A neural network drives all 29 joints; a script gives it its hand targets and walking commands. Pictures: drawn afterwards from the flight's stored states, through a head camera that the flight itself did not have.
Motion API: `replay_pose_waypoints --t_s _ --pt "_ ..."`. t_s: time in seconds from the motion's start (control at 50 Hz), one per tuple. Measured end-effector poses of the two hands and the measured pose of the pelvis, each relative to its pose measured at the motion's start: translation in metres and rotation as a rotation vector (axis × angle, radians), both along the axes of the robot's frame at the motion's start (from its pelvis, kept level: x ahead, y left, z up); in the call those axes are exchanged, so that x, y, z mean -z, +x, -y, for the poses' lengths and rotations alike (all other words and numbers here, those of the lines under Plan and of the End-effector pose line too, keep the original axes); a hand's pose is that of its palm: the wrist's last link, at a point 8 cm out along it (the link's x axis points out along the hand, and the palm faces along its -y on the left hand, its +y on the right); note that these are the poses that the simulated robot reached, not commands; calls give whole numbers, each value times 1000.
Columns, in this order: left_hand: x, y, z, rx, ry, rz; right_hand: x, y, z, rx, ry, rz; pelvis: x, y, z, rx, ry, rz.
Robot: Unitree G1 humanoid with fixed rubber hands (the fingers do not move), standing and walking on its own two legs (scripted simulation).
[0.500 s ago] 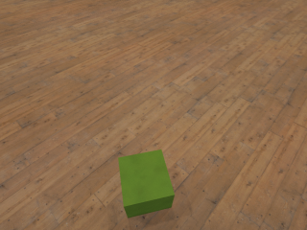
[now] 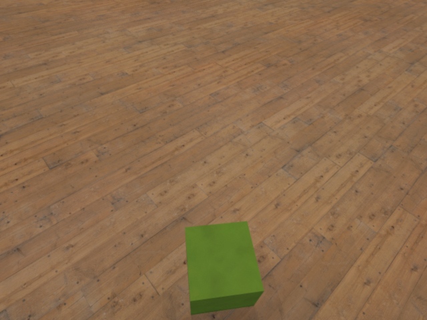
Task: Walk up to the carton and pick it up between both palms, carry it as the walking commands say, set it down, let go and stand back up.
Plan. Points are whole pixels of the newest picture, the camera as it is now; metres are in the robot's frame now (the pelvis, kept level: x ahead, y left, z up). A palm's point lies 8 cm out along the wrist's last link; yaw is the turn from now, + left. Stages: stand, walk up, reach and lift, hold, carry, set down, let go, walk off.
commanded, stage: walk up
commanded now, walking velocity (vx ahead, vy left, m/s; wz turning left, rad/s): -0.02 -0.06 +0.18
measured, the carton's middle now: (219, 267) +0.46 -0.03 -0.66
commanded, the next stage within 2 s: none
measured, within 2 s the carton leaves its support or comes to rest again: neither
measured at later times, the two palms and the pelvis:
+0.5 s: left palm out of the picture +0.01 +0.26 -0.15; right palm out of the picture +0.04 -0.23 -0.14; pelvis -0.02 +0.01 -0.01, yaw +6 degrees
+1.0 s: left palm out of the picture -0.01 +0.23 -0.14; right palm out of the picture +0.02 -0.28 -0.14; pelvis -0.04 -0.03 +0.00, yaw +3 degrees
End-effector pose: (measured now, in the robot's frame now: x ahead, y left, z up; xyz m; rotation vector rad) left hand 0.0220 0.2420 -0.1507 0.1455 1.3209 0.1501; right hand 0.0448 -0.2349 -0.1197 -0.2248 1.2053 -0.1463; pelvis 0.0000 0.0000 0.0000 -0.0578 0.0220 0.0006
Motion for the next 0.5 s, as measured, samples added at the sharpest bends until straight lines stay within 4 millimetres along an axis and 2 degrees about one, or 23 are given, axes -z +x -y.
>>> replay_pose_waypoints --t_s 0.12,0.2,0.26,0.36,0.5 --pt "-4 28 0 10 9 41 3 4 -1 13 4 -19 0 7 2 -6 9 20" --pt "-9 35 6 7 42 62 16 3 7 10 34 -42 4 7 12 -15 44 9" --pt "-14 26 8 -21 75 61 27 5 13 -17 51 -60 8 4 16 -39 66 3" --pt "-23 3 1 -68 95 58 29 4 16 -71 40 -80 5 -8 10 -81 82 6" --pt "-3 -16 -16 -87 41 74 24 -6 -7 -88 -1 -57 12 -24 -15 -97 32 26"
